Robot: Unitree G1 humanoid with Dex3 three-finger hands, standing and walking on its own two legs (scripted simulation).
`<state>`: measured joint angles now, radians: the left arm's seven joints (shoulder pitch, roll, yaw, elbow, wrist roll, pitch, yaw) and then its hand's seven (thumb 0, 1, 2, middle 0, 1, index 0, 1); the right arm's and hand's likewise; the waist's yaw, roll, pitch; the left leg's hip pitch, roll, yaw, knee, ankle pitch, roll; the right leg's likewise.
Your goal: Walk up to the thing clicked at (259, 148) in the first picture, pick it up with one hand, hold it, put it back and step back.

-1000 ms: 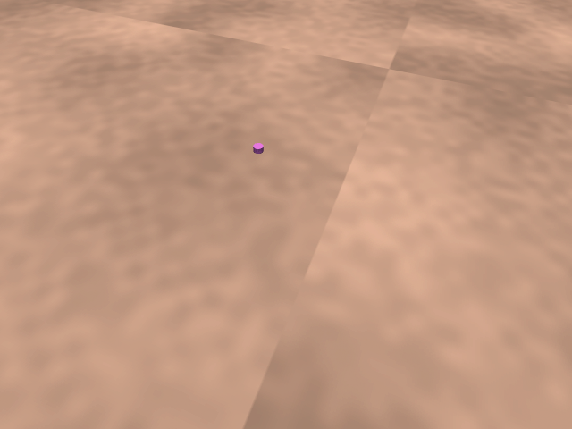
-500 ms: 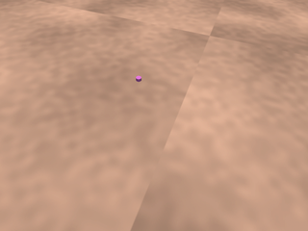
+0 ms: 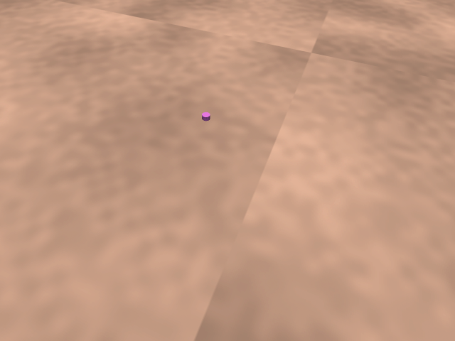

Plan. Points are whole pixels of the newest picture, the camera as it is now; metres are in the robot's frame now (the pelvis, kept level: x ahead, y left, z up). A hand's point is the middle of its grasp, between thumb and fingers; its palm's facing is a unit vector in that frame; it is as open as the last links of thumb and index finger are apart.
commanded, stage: stand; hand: left
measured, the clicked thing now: (206, 116) +1.63 +0.12 -0.77
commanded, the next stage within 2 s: walk up in 0.12 s
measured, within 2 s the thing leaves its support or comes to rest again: neither
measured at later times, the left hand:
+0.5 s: hand (87, 293) +0.23 +0.28 -0.12, palm faces -0.23 -0.78 -0.58, open 7.4 cm
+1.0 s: hand (142, 161) +0.64 +0.26 -0.17, palm faces -0.56 -0.60 -0.57, open 7.4 cm
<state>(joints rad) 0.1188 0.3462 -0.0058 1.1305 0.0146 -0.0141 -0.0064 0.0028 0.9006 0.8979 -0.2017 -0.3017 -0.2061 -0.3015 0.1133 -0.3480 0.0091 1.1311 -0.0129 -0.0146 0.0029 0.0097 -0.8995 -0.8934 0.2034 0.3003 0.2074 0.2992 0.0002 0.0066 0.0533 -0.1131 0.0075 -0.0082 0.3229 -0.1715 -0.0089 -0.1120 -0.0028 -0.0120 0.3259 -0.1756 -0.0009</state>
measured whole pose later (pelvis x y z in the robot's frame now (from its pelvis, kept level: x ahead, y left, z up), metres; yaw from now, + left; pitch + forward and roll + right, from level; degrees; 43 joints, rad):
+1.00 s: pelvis +0.39 +0.03 -0.05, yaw -36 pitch -1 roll -2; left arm 0.28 0.52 0.06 0.89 0.01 -0.06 0.09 0.01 0.90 0.90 -0.20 -0.30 -0.21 -0.30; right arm 0.15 -0.45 -0.12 0.74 -0.04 0.03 0.12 0.01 -0.90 -0.89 0.20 0.30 0.20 0.30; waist -0.05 0.03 0.15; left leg -0.52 0.06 0.04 0.81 -0.28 0.01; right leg -0.36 -0.08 0.13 1.20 -0.51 -0.04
